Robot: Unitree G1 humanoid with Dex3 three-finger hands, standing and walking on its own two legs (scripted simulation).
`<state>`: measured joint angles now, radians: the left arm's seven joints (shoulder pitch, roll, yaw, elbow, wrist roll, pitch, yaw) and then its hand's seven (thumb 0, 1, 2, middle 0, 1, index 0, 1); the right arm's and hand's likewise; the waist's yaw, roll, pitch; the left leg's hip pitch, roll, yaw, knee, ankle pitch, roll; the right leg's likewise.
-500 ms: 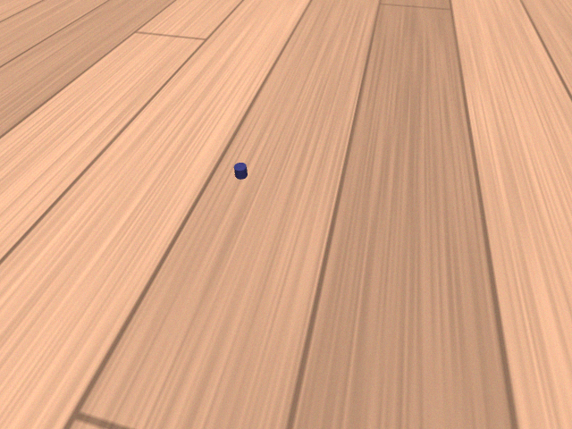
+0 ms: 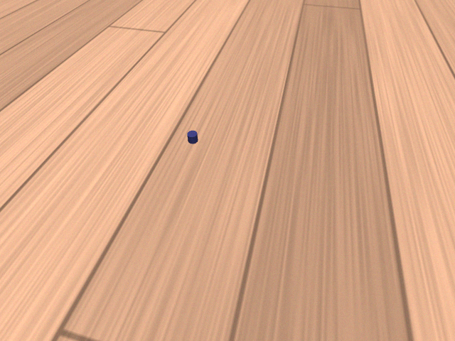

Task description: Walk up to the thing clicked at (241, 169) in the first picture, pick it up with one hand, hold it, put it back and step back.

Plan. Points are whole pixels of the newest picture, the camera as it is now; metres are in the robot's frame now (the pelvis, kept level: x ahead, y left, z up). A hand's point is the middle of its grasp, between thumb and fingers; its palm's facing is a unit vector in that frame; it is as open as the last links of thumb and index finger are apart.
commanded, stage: stand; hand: left
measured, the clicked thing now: (192, 137) +1.38 +0.29 -0.75
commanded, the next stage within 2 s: walk up in 0.62 s
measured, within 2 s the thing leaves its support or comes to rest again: neither
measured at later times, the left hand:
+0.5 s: hand out of the picture +0.07 +0.25 -0.16, palm faces -0.03 -0.94 -0.34, open 7.4 cm
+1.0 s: hand out of the picture +0.06 +0.35 -0.18, palm faces +0.08 -0.93 -0.37, open 7.4 cm
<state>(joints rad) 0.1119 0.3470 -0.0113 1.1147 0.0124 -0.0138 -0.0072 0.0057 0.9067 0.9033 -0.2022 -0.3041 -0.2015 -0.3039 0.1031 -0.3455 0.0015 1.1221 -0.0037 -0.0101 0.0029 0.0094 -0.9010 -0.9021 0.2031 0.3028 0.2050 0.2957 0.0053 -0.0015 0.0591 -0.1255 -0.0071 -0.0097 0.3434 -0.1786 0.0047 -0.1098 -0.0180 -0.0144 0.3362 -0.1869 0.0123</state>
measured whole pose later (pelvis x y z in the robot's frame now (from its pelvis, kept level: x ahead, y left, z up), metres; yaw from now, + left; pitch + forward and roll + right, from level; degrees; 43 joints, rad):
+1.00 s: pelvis +0.09 +0.05 -0.02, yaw +4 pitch -3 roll -2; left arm 0.32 0.47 0.08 1.02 0.04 -0.03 -0.07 0.01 0.90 0.90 -0.20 -0.30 -0.20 -0.30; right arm 0.21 -0.44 -0.11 0.99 -0.03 -0.05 0.08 0.01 -0.90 -0.90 0.20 0.30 0.20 0.30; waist 0.05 -0.02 0.06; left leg -0.37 0.06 0.02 0.59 -0.18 0.01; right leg 0.00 -0.09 -0.07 0.49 -0.43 0.00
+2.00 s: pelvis +0.55 +0.08 -0.03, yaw +2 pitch -3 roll +0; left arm 0.35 0.44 0.05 0.88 0.01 -0.04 -0.05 0.01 0.91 0.90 -0.20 -0.30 -0.20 -0.30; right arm 0.25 -0.41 -0.08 0.85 -0.03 -0.09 0.06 0.01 -0.90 -0.90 0.20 0.30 0.20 0.30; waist 0.04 -0.06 0.07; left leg -0.41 0.04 0.08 0.66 -0.20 0.02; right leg -0.20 -0.04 -0.02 0.87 -0.50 -0.04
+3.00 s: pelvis +0.89 +0.06 -0.02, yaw +3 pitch -4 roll -1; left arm 0.34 0.43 0.02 0.87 0.01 -0.03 -0.04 0.01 0.91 0.90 -0.20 -0.30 -0.20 -0.30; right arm 0.27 -0.39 -0.06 0.82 0.00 -0.08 0.05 0.01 -0.90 -0.90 0.20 0.30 0.21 0.30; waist 0.01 -0.04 0.10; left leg -0.32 0.03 0.06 0.61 -0.22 0.04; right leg -0.36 -0.02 -0.01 1.08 -0.46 -0.05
